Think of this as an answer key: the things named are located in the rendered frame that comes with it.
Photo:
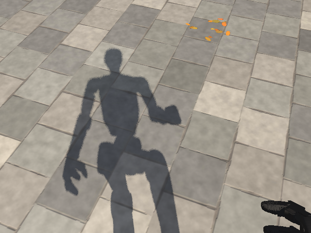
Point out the right robot hand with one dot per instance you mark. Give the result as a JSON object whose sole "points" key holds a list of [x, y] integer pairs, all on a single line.
{"points": [[290, 211]]}

